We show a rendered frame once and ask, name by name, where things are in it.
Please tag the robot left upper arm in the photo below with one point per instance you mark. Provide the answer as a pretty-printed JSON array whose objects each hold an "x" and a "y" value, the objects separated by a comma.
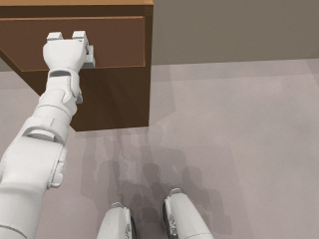
[{"x": 33, "y": 167}]

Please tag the drawer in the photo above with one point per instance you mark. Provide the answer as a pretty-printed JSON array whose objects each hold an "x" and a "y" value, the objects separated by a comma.
[{"x": 118, "y": 41}]

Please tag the handle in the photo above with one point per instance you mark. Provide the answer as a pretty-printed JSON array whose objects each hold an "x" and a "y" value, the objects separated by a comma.
[{"x": 89, "y": 60}]

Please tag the robot right shin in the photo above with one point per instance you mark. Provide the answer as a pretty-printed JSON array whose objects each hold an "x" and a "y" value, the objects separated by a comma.
[{"x": 172, "y": 225}]

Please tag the cabinet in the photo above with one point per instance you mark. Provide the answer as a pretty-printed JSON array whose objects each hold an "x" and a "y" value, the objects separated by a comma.
[{"x": 113, "y": 97}]

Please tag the robot left forearm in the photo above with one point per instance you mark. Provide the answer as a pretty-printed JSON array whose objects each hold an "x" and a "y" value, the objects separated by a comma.
[{"x": 53, "y": 114}]

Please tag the left robot hand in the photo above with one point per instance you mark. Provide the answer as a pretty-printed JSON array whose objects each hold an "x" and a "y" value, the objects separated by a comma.
[{"x": 68, "y": 53}]

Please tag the right robot foot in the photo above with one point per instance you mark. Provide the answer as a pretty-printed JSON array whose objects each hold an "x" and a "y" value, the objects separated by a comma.
[{"x": 165, "y": 219}]

